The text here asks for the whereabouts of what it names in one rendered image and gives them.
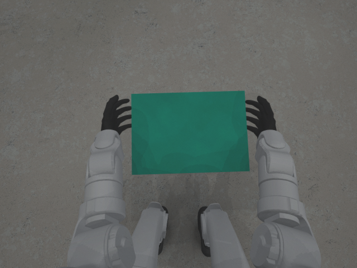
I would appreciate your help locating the robot left foot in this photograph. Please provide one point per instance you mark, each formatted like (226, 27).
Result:
(161, 244)

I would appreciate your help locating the robot right shin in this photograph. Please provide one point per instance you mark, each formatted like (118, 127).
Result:
(212, 206)

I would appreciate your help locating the carton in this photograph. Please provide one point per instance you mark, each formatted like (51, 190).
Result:
(191, 132)

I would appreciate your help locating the right robot hand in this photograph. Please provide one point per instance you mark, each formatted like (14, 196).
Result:
(265, 116)

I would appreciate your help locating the left robot forearm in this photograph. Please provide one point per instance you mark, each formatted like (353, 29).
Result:
(103, 198)

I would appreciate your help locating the right robot upper arm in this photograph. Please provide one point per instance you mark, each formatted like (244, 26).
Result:
(277, 246)

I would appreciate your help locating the left robot hand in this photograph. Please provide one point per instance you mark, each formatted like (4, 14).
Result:
(110, 119)

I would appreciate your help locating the right robot forearm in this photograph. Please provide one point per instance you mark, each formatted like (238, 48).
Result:
(278, 188)

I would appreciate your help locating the left robot upper arm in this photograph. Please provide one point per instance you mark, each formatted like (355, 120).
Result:
(109, 246)

